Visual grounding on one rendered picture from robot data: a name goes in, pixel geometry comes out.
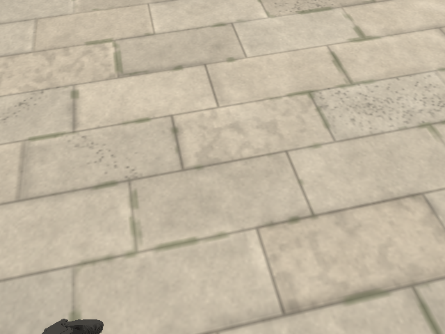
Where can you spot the left robot hand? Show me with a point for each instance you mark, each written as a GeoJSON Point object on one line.
{"type": "Point", "coordinates": [85, 326]}

